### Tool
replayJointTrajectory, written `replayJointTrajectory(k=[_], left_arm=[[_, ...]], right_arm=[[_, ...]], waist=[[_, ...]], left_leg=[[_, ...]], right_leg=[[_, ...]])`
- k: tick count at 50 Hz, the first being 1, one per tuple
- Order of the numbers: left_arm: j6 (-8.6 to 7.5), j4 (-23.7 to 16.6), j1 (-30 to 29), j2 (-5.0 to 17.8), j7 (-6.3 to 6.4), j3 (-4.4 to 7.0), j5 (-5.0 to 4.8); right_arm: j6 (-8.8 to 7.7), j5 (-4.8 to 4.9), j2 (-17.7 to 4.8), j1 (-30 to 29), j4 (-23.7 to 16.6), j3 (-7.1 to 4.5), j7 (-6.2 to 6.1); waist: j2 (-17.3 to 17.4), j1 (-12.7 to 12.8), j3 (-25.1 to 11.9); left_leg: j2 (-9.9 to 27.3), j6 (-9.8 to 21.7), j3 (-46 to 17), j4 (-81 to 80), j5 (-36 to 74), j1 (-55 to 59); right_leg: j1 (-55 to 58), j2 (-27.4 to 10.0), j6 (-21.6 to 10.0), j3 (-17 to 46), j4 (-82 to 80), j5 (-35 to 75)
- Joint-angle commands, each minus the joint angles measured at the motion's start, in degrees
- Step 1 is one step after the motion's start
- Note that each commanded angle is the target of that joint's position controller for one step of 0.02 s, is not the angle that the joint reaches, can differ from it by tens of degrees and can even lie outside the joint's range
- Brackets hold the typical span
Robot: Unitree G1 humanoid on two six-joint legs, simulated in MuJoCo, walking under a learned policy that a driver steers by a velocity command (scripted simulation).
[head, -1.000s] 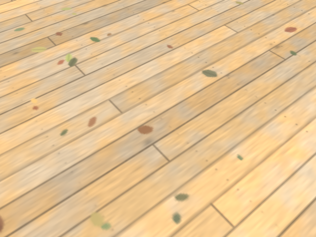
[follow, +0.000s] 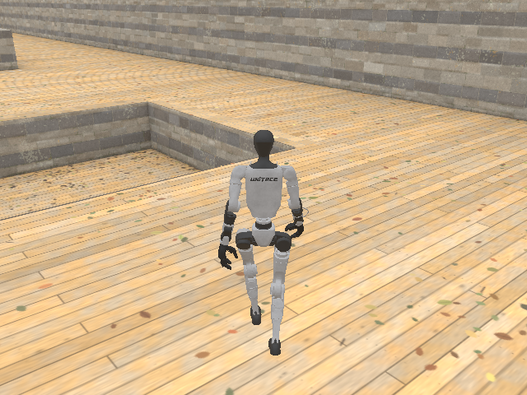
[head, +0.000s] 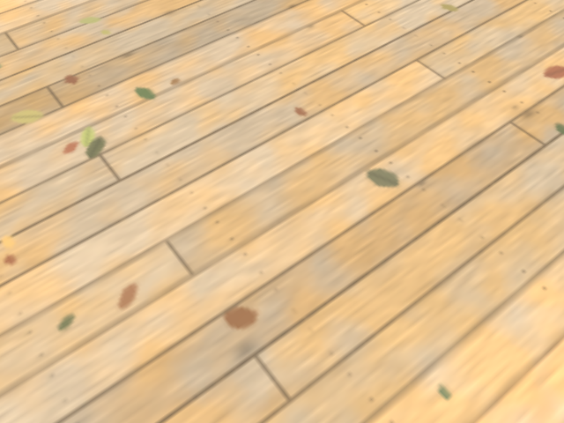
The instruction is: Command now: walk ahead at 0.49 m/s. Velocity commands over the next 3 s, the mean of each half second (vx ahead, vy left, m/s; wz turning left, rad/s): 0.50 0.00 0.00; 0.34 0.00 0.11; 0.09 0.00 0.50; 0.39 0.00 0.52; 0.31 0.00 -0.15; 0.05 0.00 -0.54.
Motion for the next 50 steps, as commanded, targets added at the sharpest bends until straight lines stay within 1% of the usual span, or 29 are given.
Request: replayJointTrajectory(k=[1,2,3,4,5,6,7,9,12,16,20,22,24,25,26,27,28,29,30,31,32,34,36,38,39,42,45,48,50], left_arm=[[-0.39,-4.0,3.0,7.1,-0.37,1.68,-0.07],[-0.58,-6.3,-3.0,8.8,-0.5,2.13,0.32],[-0.78,-7.0,-6.6,8.8,-0.84,2.28,0.59],[-0.41,-6.8,-7.2,7.7,-1.02,2.31,0.79],[0.39,-6.6,-6.0,6.3,-1.35,2.06,1.37],[1.06,-6.2,-5.3,4.6,-1.7,1.78,1.52],[1.47,-6.3,-5.6,3.9,-1.96,1.69,1.59],[2.05,-7.6,-9.3,4.0,-2.29,1.76,1.63],[2.36,-10.4,-18.2,4.9,-2.45,1.83,1.33],[2.23,-12.7,-26.8,4.2,-2.61,1.35,0.67],[2.01,-14.5,-33.2,4.3,-2.53,1.15,0.6],[1.66,-15.5,-35.1,4.7,-2.5,1.24,0.6],[1.14,-15.5,-33.4,5.2,-2.33,1.56,0.59],[0.84,-14.4,-29.7,5.8,-2.0,1.96,0.65],[0.42,-11.9,-22.4,6.8,-1.55,2.62,0.74],[-0.19,-8.5,-12.1,8.7,-0.94,3.61,1.42],[-0.59,-6.7,-2.3,13.9,-0.19,5.1,3.05],[-0.03,-6.2,-0.9,16.9,-0.76,5.93,2.72],[0.47,-6.2,-5.2,13.3,-1.28,5.38,0.59],[0.3,-7.0,-11.1,10.3,-1.51,4.54,0.04],[-0.14,-7.2,-14.1,7.6,-1.71,3.9,0.25],[-0.82,-5.7,-14.3,4.2,-1.31,2.74,0.16],[-1.87,-3.7,-10.8,4.5,-1.13,2.48,0.06],[-2.19,-2.5,-9.2,6.0,-1.03,2.45,0.08],[-2.09,-2.3,-8.9,6.4,-0.91,2.34,0.26],[-1.53,-2.1,-8.9,5.8,-0.41,1.64,0.4],[-0.94,-1.5,-7.0,6.6,0.65,1.62,0.13],[0.17,-1.1,-6.2,7.3,1.71,2.08,0.31],[0.92,-1.2,-6.5,8.1,2.35,2.65,0.23]], right_arm=[[0.41,0.93,-13.0,24.7,5.3,-4.48,-0.27],[0.3,1.76,-10.2,17.1,4.0,-3.78,-0.11],[-0.18,1.63,-7.0,13.8,3.7,-3.08,0.18],[-0.82,1.21,-5.3,13.6,4.5,-2.51,0.21],[-1.34,1.2,-4.1,14.4,5.6,-2.01,-0.02],[-1.89,1.21,-3.7,15.5,6.6,-1.75,-0.13],[-2.45,1.34,-4.1,17.1,7.5,-1.79,-0.18],[-2.97,1.52,-5.8,19.4,8.8,-2.0,-0.15],[-2.8,1.65,-6.3,22.8,9.9,-1.81,-0.06],[-2.64,1.68,-6.0,27.5,11.2,-1.36,-0.28],[-2.34,1.01,-6.1,31.3,12.6,-1.07,-0.89],[-2.15,0.56,-6.7,31.9,13.2,-1.17,-1.27],[-2.04,0.38,-7.4,30.4,13.4,-1.35,-1.64],[-2.01,0.42,-7.9,29.2,13.4,-1.47,-1.76],[-1.88,0.57,-8.4,28.3,13.4,-1.59,-1.71],[-1.85,0.96,-8.2,27.2,13.1,-1.44,-1.58],[-2.09,2.22,-5.3,27.5,10.7,-0.55,-1.24],[-1.95,3.24,-2.3,33.5,11.0,-0.36,-0.97],[-1.71,1.73,-7.4,28.7,10.9,-1.85,-1.17],[-2.02,1.49,-6.6,24.1,9.2,-1.88,-0.86],[-2.05,1.32,-5.5,21.8,8.7,-1.8,-0.67],[-0.6,0.04,-3.6,22.6,9.1,-1.69,-0.07],[0.46,-0.13,-2.1,23.5,9.4,-1.71,0.16],[1.03,-0.06,-1.9,21.8,9.0,-1.74,0.11],[1.25,0.21,-2.0,20.4,8.6,-1.69,0.05],[1.37,1.03,-1.6,13.7,6.9,-0.99,-0.07],[1.46,0.94,-1.9,8.8,5.2,-0.55,-0.29],[1.34,0.42,-3.0,8.2,4.2,-0.77,-0.48],[1.07,0.26,-3.6,10.5,4.5,-1.25,-0.67]], waist=[[5.2,-8.7,-18.5],[2.4,-5.8,-7.8],[-0.1,-4.7,-3.1],[-1.8,-2.7,-0.7],[-1.4,-0.9,-0.7],[-0.7,-0.1,-0.8],[-0.2,0.2,-0.7],[0.9,0.1,0.4],[1.3,-1.9,2.0],[2.5,-4.7,1.7],[3.3,-6.8,2.0],[3.6,-6.8,2.4],[4.0,-4.9,1.9],[4.4,-3.0,0.1],[4.2,0.1,-3.4],[2.7,4.3,-8.9],[-3.6,6.8,-16.7],[-13.2,4.2,-22.5],[-4.6,3.0,-16.1],[-3.5,0.8,-8.2],[-1.8,-0.8,-4.9],[-3.0,-3.8,-2.5],[-2.6,-5.0,-2.8],[-3.3,-5.7,-2.9],[-4.0,-5.7,-2.8],[-5.8,-4.4,-1.9],[-6.0,-2.6,-2.7],[-5.9,-2.2,-2.8],[-5.6,-2.8,-3.1]], left_leg=[[25.8,14.9,-49.2,-14.3,-15.0,42.7],[24.0,12.5,-40.4,-18.5,-20.7,32.8],[21.9,10.7,-35.2,-21.1,-16.6,25.0],[19.6,8.8,-30.1,-22.2,-9.8,19.7],[17.6,7.3,-26.0,-23.0,-5.6,15.7],[16.5,6.5,-23.0,-23.7,-2.4,13.9],[15.7,6.3,-20.8,-24.2,1.0,13.2],[14.6,5.8,-17.2,-25.7,3.0,12.9],[13.1,4.2,-14.3,-26.8,7.0,15.8],[12.0,1.7,-11.5,-25.5,14.0,20.9],[13.6,2.2,-11.2,-22.7,19.9,28.8],[15.3,2.9,-11.5,-20.7,23.3,32.5],[16.3,2.5,-10.8,-17.1,31.5,33.9],[16.1,1.7,-10.0,-13.0,39.4,33.4],[15.2,0.9,-9.0,-5.3,44.8,32.5],[13.1,-0.3,-7.1,6.0,40.0,26.3],[9.2,-2.0,-4.5,24.2,19.5,10.7],[-0.7,-3.5,-4.4,42.0,-23.4,-5.5],[2.7,-2.6,-10.7,44.9,-19.6,-10.1],[5.0,-2.5,-10.4,42.6,-13.9,-10.9],[6.9,-2.7,-10.0,39.5,-10.6,-9.0],[8.3,-4.1,-9.2,35.4,-9.0,-3.8],[7.3,-5.5,-7.8,33.6,-9.2,-1.7],[6.7,-6.5,-6.5,30.3,-6.6,-2.4],[6.3,-6.6,-6.1,28.0,-4.8,-3.1],[5.5,-6.2,-4.8,17.0,1.5,-1.0],[4.7,-5.4,-3.2,10.6,4.8,0.4],[4.2,-4.0,-2.5,7.4,-0.1,0.9],[2.8,-2.5,-1.9,3.9,-4.5,3.0]], right_leg=[[-38.7,-0.2,-0.8,4.6,47.4,-1.0],[-42.0,-4.5,-1.4,5.0,44.2,6.0],[-40.2,-6.0,-1.5,4.3,41.0,9.1],[-37.5,-7.6,-1.2,4.5,38.2,10.2],[-33.9,-8.7,-0.5,4.5,35.5,10.5],[-32.0,-9.3,0.2,4.0,33.4,10.7],[-31.9,-9.5,0.7,3.2,31.9,11.1],[-35.0,-10.8,1.7,1.8,28.0,14.3],[-41.2,-12.1,3.0,-0.2,20.1,21.4],[-41.9,-10.8,3.8,-2.4,8.8,28.1],[-42.8,-8.8,3.1,-3.5,1.9,27.3],[-42.8,-8.1,2.1,-3.6,-0.5,24.2],[-38.4,-6.7,0.3,-4.0,-3.4,19.7],[-32.5,-4.9,-0.8,-4.7,-4.9,17.4],[-23.9,-2.9,-2.1,-5.3,-7.5,17.4],[-10.1,-4.0,-3.9,-3.9,-9.7,19.6],[7.1,-18.1,-8.1,12.4,-10.2,13.8],[16.2,-30.8,-15.4,37.5,-16.6,14.4],[10.3,-27.2,-13.5,35.3,-19.0,11.2],[1.5,-25.3,-11.6,26.6,-21.1,13.6],[-4.7,-22.5,-9.8,21.1,-23.2,18.5],[-12.0,-18.7,-7.2,13.0,-24.9,30.0],[-13.4,-18.0,-7.3,8.1,-23.5,50.3],[-13.8,-16.6,-6.8,3.7,-22.5,60.6],[-13.6,-16.0,-6.2,1.6,-22.4,62.6],[-14.8,-14.0,-3.8,-3.7,-22.5,61.5],[-11.1,-15.5,-3.6,-5.1,-20.3,61.0],[-7.3,-17.8,-4.3,-4.9,-15.1,60.6],[-5.7,-18.6,-4.2,-4.5,-8.7,62.0]])
Next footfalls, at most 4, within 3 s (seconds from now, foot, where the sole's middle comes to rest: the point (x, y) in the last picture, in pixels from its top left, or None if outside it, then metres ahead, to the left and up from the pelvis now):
0.54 right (360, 415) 0.46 -0.12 -0.75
1.04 left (292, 344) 0.63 0.04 -0.75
1.56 right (368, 359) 0.59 -0.14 -0.75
2.02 left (222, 323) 0.67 0.21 -0.75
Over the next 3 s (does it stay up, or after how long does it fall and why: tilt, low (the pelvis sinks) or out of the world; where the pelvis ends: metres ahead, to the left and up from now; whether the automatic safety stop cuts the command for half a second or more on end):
stays up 0.82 0.26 0.02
